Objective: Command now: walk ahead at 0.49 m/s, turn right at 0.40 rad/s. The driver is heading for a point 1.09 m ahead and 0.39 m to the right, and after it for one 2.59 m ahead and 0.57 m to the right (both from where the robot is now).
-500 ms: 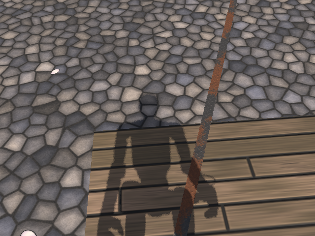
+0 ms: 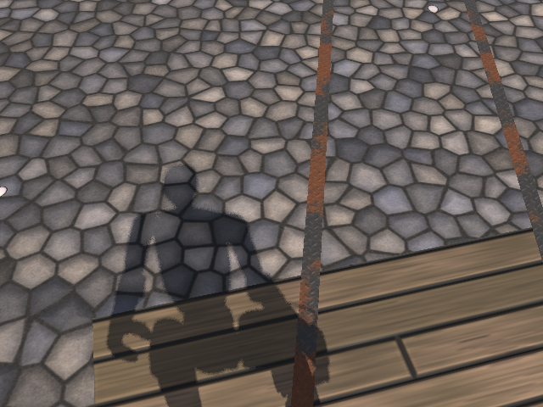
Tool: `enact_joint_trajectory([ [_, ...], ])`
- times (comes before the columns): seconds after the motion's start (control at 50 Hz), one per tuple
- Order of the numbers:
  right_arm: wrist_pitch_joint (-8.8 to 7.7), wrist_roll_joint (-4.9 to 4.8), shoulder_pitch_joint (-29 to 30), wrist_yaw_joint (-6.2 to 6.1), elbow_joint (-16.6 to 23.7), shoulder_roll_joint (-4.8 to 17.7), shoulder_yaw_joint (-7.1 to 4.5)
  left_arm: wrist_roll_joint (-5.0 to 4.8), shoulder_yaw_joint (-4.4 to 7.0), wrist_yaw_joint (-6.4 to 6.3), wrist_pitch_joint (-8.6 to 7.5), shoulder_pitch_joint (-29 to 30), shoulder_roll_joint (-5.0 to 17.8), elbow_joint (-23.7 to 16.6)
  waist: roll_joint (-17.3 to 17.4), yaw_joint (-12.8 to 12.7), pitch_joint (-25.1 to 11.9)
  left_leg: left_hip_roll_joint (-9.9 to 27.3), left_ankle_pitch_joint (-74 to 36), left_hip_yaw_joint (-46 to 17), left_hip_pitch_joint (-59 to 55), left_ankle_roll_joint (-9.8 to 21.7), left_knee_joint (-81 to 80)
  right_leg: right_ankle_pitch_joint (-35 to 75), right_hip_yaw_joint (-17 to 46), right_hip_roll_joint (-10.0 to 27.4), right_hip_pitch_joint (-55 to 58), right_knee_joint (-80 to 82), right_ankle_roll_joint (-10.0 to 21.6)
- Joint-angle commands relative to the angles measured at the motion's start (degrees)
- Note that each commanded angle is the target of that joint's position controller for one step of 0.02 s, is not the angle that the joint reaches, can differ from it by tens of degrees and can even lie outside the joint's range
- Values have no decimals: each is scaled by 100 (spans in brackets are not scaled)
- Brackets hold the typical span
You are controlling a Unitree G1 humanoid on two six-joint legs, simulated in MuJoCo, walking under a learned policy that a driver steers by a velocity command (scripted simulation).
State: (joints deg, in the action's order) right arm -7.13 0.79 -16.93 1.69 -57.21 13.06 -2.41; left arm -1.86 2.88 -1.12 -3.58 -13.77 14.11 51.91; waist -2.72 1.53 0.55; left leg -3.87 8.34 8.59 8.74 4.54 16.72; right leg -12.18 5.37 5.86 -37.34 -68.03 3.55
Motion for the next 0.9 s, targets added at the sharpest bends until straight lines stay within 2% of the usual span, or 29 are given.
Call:
enact_joint_trajectory([
  [0.02, -105, 35, 340, -103, 284, 615, -95, 52, 81, -4, 57, -357, 190, -231, 512, -305, 284, 1757, -630, -929, 457, 799, -1197, 752, 322, 258, -325, 343, -90],
  [0.06, -68, 36, 191, -176, 253, 719, -108, 46, 87, 51, 5, -29, 177, -353, 446, -207, 268, 1750, -821, -694, 106, 716, -1142, 1269, 280, 215, -575, 975, -121],
  [0.12, -7, -6, -37, -246, 231, 847, -111, 75, 39, 168, -45, 624, 89, -587, 394, 39, 337, 1757, -955, -330, -280, 586, -1087, 1772, -124, 163, -571, 1971, -127],
  [0.18, 99, -60, -387, -276, 148, 954, -134, 72, -16, 298, -50, 1241, 14, -894, 369, 294, 520, 1926, -1002, -145, -895, 537, -901, 1601, -436, 126, -773, 2580, -84],
  [0.22, 190, -102, -513, -276, 118, 1023, -163, 59, -28, 380, -42, 1482, 15, -1102, 401, 352, 589, 2060, -1187, -56, -1302, 486, -670, 1150, -619, 72, -842, 2823, -3],
  [0.24, 232, -123, -501, -276, 128, 1067, -182, 49, -19, 420, -37, 1522, 41, -1194, 450, 318, 585, 2117, -1490, 7, -1444, 441, -500, 842, -729, 12, -767, 2915, 67],
  [0.28, 300, -141, -289, -289, 232, 1209, -226, 43, 61, 477, -21, 1287, 209, -1297, 680, 56, 326, 2128, -3282, 239, -1487, 296, 174, 253, -1089, -321, -25, 3037, 274],
  [0.3, 342, -139, -166, -310, 293, 1281, -250, 35, 157, 487, -12, 825, 376, -1244, 813, -235, 4, 2085, -4348, 361, -1422, 214, 899, 55, -1276, -590, 676, 3058, 404],
  [0.32, 389, -151, -15, -329, 365, 1290, -248, 20, 325, 471, -11, -45, 654, -1045, 760, -734, -469, 1882, -4826, 530, -1117, 59, 2085, 323, -1375, -910, 1872, 3435, 603],
  [0.34, 364, -113, -18, -338, 506, 1204, -204, 24, 574, 357, 21, -1089, 1202, -798, 316, -1169, -1029, 1620, -3565, 538, 210, -216, 3818, 435, -483, -566, 3711, 3687, 921],
  [0.36, 171, 69, -606, -209, 820, 238, 85, 20, 692, 289, 14, -1137, 1925, -804, -1278, -499, -1554, 470, 1886, 157, 2935, -566, 5990, -112, 2765, 1042, 5778, 4097, 1971],
  [0.38, -135, -167, -86, -121, 959, 702, 15, 105, 568, 285, -47, -1408, 1527, -932, -770, -838, -2392, 221, 2428, -1256, 3613, -454, 6716, -492, 4394, 1490, 6224, 5109, 2260],
  [0.4, -265, -377, 570, -88, 1170, 970, -77, 168, 466, 284, -98, -1202, 1152, -888, -525, -906, -1565, 535, 1899, -1382, 4179, -268, 6662, 20, 3476, 1259, 5837, 5133, 1865],
  [0.42, -309, -315, 688, -114, 1218, 909, -49, 115, 398, 278, -118, -735, 927, -984, -41, -642, -1082, 807, 1359, -1364, 3998, -187, 6171, 550, 2620, 1006, 4936, 5089, 1620],
  [0.44, -273, -195, 647, -159, 1144, 922, -92, 107, 326, 284, -111, -225, 718, -1135, 279, -356, -751, 1006, 1079, -1331, 3529, -226, 5683, 1154, 1988, 763, 4002, 5154, 1436],
  [0.46, -178, -152, 480, -166, 1142, 964, -145, 155, 268, 274, -116, 41, 578, -1246, 220, -122, -628, 1147, 922, -1377, 3060, -270, 5361, 1483, 1634, 586, 3391, 5293, 1355],
  [0.48, -79, -120, 415, -155, 1176, 930, -167, 163, 258, 266, -121, 118, 572, -1288, 209, -13, -543, 1167, 856, -1358, 2820, -342, 5118, 1612, 1510, 476, 3042, 5420, 1348],
  [0.52, 45, -19, 481, -171, 1278, 774, -161, 115, 295, 212, -153, 13, 747, -1279, 254, 56, -390, 1097, 607, -1220, 2720, -544, 4591, 2093, 1171, 342, 2599, 5536, 1391],
  [0.56, 84, 27, 952, -205, 1474, 680, -133, 96, 343, 124, -152, -203, 914, -1245, 179, -54, -206, 975, 29, -1132, 2839, -705, 3766, 2177, 938, 193, 2415, 5595, 1337],
  [0.64, 44, -38, 1819, -166, 1737, 523, -63, 61, 359, 51, -93, -554, 954, -1192, -172, -404, -82, 589, -1272, -1064, 2454, -697, 1939, 1369, 775, -106, 2319, 5443, 983],
  [0.68, 16, -94, 2055, -125, 1844, 586, -69, 52, 359, 53, -87, -715, 969, -1130, -272, -517, -75, 504, -1476, -1073, 2287, -659, 1567, 1074, 955, 8, 2453, 5365, 914],
  [0.72, -41, -99, 2143, -65, 1905, 690, -92, 42, 331, 37, -80, -867, 877, -1042, -299, -572, -67, 531, -1430, -1167, 2292, -545, 1317, 956, 1178, 205, 2855, 5119, 881],
  [0.78, -127, -82, 1971, -3, 1913, 856, -154, 89, 330, 0, -28, -841, 891, -990, -450, -439, -59, 509, -759, -1119, 2086, -290, 1112, 1352, 1484, 449, 3370, 4722, 787],
  [0.8, -151, -71, 1660, -13, 1838, 917, -197, 99, 324, 2, -1, -753, 890, -1007, -492, -259, -159, 413, -614, -974, 1664, -170, 943, 1905, 1447, 366, 3424, 4426, 708],
  [0.82, -172, -28, 1081, -41, 1682, 1071, -283, 125, 276, 16, 11, -681, 774, -1051, -430, 8, -523, 418, -678, -934, 801, 7, 862, 2597, 1257, 62, 3351, 3742, 576],
  [0.84, -177, 33, 159, -70, 1573, 1339, -357, 196, 179, 33, 6, -599, 592, -1173, -31, 413, -1301, 1187, -844, -1702, -674, 381, 1068, 2016, 917, -270, 2647, 2299, 371],
  [0.86, -105, 60, -675, -63, 1338, 1801, -511, 52, 70, 58, -74, -1524, 220, -1128, 1657, 244, -2119, 2409, 62, -4126, -2936, 1413, 824, -353, 340, -1149, 434, 141, -129],
  [0.88, -79, -119, -830, -1, 1222, 1398, -429, -31, 70, 55, -130, -1590, 474, -1050, 1849, 313, -1987, 2693, 1492, -5464, -3037, 1464, 63, -2044, 652, -1094, -561, -612, -126],
  [0.9, -56, -178, -441, -16, 1307, 1023, -325, -68, 170, 63, -139, -871, 899, -1143, 1128, 391, -1046, 2500, 1990, -4757, -2254, 1155, -48, -1599, 679, -775, -942, -913, -81],
])
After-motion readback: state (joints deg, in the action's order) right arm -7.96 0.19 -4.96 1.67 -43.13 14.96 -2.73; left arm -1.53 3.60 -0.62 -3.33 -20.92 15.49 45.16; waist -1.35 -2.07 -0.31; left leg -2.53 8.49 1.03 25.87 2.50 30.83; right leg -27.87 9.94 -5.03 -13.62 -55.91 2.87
